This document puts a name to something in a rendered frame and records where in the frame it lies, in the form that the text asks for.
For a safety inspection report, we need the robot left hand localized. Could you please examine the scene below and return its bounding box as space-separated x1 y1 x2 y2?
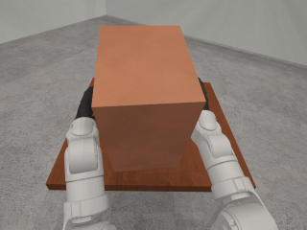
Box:
76 86 96 121

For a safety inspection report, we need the left robot forearm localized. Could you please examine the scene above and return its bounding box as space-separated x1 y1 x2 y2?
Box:
62 117 109 230

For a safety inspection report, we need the robot right upper arm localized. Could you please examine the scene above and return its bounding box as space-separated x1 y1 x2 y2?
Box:
218 201 277 230

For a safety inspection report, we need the table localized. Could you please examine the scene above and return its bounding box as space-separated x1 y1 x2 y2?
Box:
45 78 256 228

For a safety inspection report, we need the robot right hand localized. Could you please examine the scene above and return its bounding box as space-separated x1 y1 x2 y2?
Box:
198 77 209 111

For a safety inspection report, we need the carton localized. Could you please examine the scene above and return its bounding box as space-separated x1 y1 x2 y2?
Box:
91 25 206 173

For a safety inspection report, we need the right robot forearm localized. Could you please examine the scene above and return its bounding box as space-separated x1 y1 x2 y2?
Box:
191 110 278 230

